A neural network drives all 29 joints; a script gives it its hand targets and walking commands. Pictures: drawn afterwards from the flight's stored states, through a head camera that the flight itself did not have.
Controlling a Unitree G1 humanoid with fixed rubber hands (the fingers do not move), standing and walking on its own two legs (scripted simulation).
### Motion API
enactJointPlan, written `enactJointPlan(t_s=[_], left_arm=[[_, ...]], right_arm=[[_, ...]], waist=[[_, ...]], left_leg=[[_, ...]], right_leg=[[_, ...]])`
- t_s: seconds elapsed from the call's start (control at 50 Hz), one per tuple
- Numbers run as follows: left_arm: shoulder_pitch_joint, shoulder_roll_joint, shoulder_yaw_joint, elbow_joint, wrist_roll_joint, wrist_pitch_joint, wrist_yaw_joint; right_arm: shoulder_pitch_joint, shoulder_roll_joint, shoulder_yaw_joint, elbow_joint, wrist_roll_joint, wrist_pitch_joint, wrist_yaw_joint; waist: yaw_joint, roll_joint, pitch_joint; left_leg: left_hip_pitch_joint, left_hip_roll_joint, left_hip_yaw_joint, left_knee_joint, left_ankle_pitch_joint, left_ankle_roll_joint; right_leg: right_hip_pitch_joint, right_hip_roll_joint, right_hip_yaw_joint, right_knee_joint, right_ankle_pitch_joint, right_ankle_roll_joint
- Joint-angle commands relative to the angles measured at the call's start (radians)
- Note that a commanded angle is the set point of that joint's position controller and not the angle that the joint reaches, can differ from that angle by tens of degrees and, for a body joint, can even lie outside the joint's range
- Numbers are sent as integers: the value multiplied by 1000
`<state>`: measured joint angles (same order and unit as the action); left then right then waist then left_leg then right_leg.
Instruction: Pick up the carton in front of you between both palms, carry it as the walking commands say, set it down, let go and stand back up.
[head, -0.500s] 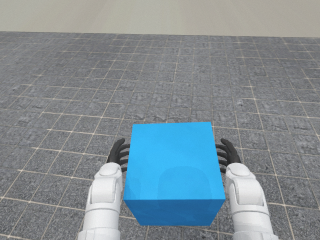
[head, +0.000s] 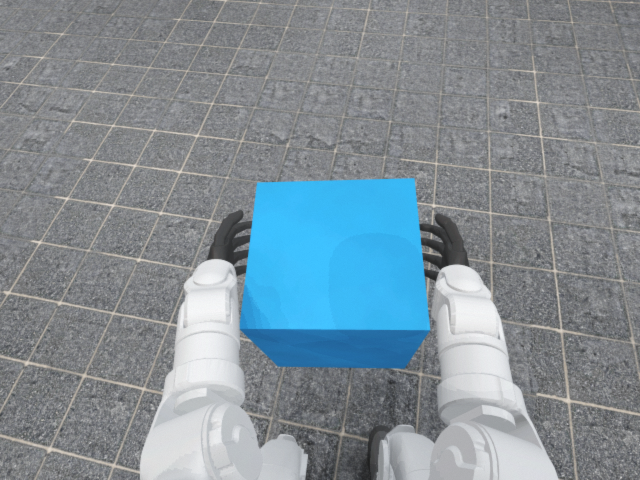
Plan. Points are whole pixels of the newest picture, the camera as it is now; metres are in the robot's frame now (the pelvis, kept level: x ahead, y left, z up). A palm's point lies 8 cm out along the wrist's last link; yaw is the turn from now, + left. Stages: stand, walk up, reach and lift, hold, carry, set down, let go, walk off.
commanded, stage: set down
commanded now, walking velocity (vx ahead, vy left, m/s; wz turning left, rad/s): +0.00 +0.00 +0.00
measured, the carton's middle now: (337, 284) +0.38 +0.03 -0.09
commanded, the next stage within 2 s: none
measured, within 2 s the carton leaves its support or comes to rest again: neither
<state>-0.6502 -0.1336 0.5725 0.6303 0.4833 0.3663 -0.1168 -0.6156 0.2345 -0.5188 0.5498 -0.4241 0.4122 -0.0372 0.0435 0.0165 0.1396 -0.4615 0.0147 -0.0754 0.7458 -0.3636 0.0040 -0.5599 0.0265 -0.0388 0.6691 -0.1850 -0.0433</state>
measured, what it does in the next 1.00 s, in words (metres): lowers itself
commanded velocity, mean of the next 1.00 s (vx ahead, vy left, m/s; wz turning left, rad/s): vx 0.00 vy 0.00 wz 0.00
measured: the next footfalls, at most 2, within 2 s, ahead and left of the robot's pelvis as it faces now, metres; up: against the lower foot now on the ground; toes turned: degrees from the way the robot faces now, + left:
none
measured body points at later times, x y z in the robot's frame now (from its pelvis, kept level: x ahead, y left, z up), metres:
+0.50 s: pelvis -0.02 +0.03 -0.13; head +0.21 +0.01 +0.26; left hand +0.43 +0.18 -0.20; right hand +0.42 -0.13 -0.21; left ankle +0.02 +0.15 -0.71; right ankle +0.09 -0.09 -0.71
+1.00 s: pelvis -0.04 +0.03 -0.26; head +0.26 +0.01 +0.08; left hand +0.46 +0.16 -0.37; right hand +0.45 -0.14 -0.38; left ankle +0.02 +0.16 -0.71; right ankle +0.09 -0.09 -0.71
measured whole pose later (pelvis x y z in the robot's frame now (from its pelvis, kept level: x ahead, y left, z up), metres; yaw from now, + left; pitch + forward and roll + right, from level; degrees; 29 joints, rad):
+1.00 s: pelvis -0.04 +0.03 -0.26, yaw +3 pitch +48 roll +4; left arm -1.00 -0.04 0.44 0.65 0.14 0.24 0.08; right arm -1.02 -0.05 -0.41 0.66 -0.20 0.27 -0.04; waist -0.03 0.04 -0.13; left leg -2.02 -0.08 0.00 1.80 -0.62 -0.03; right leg -2.16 -0.01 0.06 1.70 -0.38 0.02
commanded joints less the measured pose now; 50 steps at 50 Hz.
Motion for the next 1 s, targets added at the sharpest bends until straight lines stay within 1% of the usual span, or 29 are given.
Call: enactJointPlan(t_s=[0.0, 0.06, 0.1, 0.14, 0.18, 0.22, 0.26, 0.3, 0.36, 0.42, 0.5, 0.6, 0.72, 0.84, 0.98], left_arm=[[-401, -579, -328, 61, -129, -117, -151], [-452, -631, -426, 55, -192, -203, -163], [-495, -677, -509, 29, -242, -240, -168], [-527, -715, -592, -17, -296, -257, -169], [-557, -739, -655, -64, -340, -254, -165], [-573, -768, -690, -83, -363, -233, -162], [-586, -805, -699, -73, -370, -203, -161], [-591, -844, -683, -36, -365, -166, -164], [-605, -881, -642, 18, -345, -117, -164], [-632, -894, -610, 41, -330, -91, -156], [-669, -903, -610, 46, -336, -97, -125], [-720, -895, -636, 37, -361, -125, -78], [-790, -872, -678, 10, -399, -142, -32], [-883, -827, -697, -7, -430, -145, -11], [-989, -768, -661, 26, -438, -141, -16]], right_arm=[[-397, 630, 357, 62, 124, -125, 114], [-459, 693, 473, 52, 161, -224, 101], [-508, 736, 575, 14, 196, -265, 94], [-561, 762, 676, -48, 235, -281, 90], [-606, 770, 752, -102, 263, -276, 89], [-624, 774, 785, -118, 275, -254, 101], [-631, 779, 781, -99, 274, -224, 121], [-630, 783, 755, -59, 266, -190, 149], [-636, 787, 703, 8, 250, -145, 193], [-659, 780, 653, 54, 241, -124, 228], [-693, 755, 616, 94, 245, -134, 249], [-736, 712, 599, 113, 260, -162, 247], [-799, 673, 612, 104, 290, -175, 233], [-884, 645, 628, 100, 318, -169, 215], [-986, 612, 611, 127, 331, -155, 198]], waist=[[5, -18, -452], [14, -20, -652], [16, -27, -823], [16, -35, -1003], [8, -42, -1156], [-8, -43, -1219], [-25, -42, -1205], [-37, -36, -1150], [-45, -27, -1080], [-45, -18, -1072], [-51, -6, -1111], [-69, 6, -1183], [-85, 5, -1275], [-93, -15, -1326], [-93, -43, -1314]], left_leg=[[-386, -126, 30, -29, 91, 47], [-533, -145, 38, 58, 118, 30], [-616, -157, 45, 117, 135, 17], [-680, -166, 54, 173, 154, 3], [-738, -174, 58, 225, 163, -10], [-789, -180, 58, 270, 144, -16], [-828, -182, 58, 305, 100, -18], [-861, -181, 58, 329, 48, -17], [-914, -180, 61, 361, -3, -19], [-947, -183, 63, 401, 9, -26], [-971, -188, 64, 469, 75, -39], [-1006, -197, 64, 561, 122, -52], [-1058, -209, 76, 666, 127, -60], [-1169, -221, 102, 765, 72, -59], [-1342, -225, 134, 868, -30, -47]], right_leg=[[367, 56, 160, 40, 114, 52], [364, 56, 164, 160, 231, 52], [385, 58, 170, 237, 303, 54], [406, 62, 172, 308, 368, 57], [408, 70, 165, 376, 403, 58], [341, 81, 145, 427, 361, 57], [210, 95, 117, 456, 255, 55], [60, 105, 90, 476, 146, 51], [-129, 110, 57, 515, 55, 47], [-264, 114, 36, 564, 48, 44], [-408, 119, 23, 636, 91, 42], [-548, 121, 14, 730, 120, 44], [-649, 118, 2, 834, 126, 52], [-680, 112, -2, 921, 111, 62], [-703, 102, 4, 1002, 47, 72]])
